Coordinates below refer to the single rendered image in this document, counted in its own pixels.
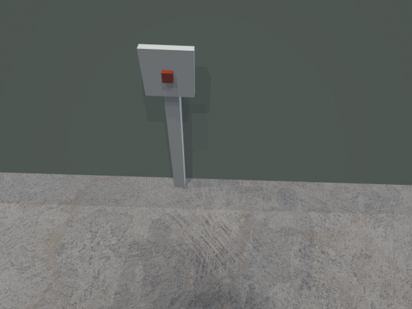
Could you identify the panel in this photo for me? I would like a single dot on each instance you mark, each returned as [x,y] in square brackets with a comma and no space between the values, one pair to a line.
[153,59]

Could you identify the button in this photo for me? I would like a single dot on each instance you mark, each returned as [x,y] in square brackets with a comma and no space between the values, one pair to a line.
[167,76]

